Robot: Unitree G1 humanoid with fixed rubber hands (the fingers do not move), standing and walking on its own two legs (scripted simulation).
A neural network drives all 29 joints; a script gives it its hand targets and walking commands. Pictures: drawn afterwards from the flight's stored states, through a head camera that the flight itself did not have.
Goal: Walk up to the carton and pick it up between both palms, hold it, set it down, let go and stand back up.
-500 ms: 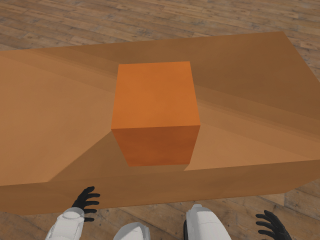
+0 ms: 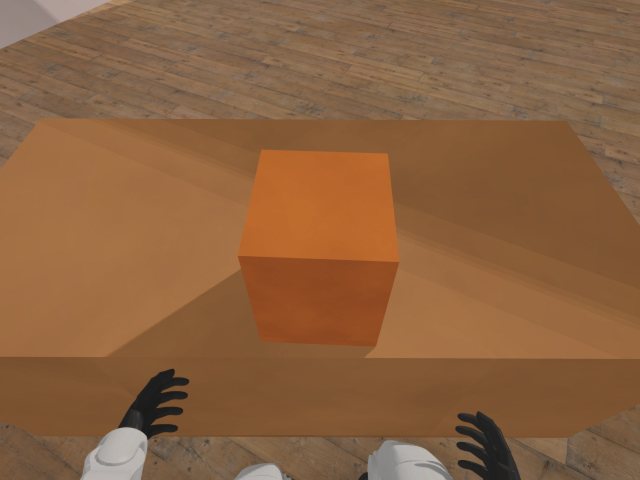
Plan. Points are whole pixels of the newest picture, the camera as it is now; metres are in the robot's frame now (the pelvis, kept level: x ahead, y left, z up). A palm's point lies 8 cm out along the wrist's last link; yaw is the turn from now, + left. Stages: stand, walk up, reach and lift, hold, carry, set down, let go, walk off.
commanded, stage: reach and lift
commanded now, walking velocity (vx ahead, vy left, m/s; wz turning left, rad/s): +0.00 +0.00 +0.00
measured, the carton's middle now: (321, 252) +0.45 +0.01 -0.04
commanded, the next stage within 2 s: none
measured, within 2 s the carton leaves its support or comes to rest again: neither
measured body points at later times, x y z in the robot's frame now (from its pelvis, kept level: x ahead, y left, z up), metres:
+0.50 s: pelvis +0.03 +0.01 +0.03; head +0.02 +0.03 +0.48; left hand +0.22 +0.24 -0.04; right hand +0.18 -0.18 -0.04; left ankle -0.01 +0.11 -0.70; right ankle +0.08 -0.11 -0.70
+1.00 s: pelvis +0.05 +0.03 +0.03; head +0.06 +0.05 +0.48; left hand +0.24 +0.25 -0.01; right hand +0.24 -0.16 -0.02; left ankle -0.01 +0.11 -0.70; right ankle +0.08 -0.11 -0.70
